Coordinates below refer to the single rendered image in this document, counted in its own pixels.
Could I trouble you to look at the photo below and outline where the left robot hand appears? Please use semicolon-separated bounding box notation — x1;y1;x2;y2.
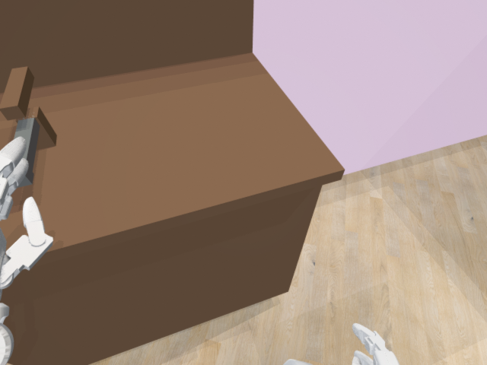
0;137;53;300

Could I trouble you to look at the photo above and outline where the counter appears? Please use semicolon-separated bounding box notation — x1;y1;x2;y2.
0;0;345;365

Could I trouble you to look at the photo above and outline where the tap lever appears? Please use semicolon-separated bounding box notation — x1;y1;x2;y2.
14;118;40;188

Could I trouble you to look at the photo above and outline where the right robot hand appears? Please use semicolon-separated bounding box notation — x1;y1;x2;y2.
352;323;400;365

